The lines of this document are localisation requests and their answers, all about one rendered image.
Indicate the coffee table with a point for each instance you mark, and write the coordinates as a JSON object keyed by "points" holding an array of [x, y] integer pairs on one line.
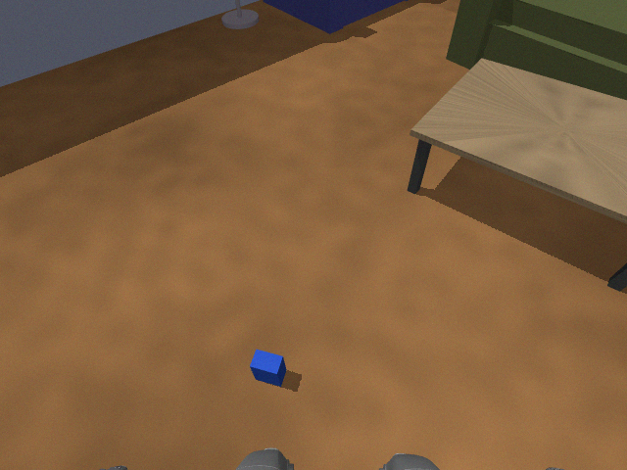
{"points": [[562, 138]]}

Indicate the floor lamp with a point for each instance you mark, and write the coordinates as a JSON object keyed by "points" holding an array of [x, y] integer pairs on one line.
{"points": [[240, 18]]}

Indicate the carton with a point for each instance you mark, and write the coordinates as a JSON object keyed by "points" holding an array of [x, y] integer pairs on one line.
{"points": [[268, 367]]}

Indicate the armchair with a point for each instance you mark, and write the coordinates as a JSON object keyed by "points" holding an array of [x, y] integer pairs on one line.
{"points": [[331, 15]]}

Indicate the sofa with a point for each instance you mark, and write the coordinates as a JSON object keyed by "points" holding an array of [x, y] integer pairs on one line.
{"points": [[581, 42]]}

